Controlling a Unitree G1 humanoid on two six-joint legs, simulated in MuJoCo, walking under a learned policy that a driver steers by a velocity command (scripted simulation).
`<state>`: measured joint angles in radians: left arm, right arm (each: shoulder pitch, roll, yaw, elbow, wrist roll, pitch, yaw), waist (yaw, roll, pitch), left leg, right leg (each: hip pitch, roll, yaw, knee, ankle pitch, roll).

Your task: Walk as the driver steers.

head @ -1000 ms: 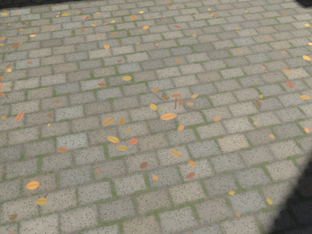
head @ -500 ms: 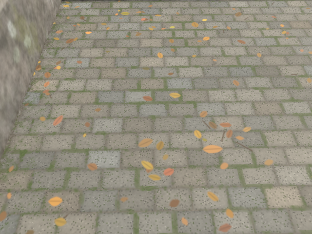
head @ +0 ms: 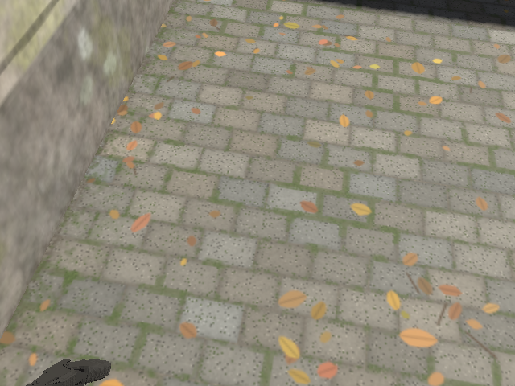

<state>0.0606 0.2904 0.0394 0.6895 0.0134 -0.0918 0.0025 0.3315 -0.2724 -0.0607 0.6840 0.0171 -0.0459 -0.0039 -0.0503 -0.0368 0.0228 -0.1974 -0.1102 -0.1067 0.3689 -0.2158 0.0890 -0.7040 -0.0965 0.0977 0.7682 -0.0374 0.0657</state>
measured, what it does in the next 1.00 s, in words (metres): walks ahead: right foot, then left foot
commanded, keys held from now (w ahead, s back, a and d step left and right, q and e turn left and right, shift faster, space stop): w+q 0.26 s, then w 0.46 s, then w+e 0.28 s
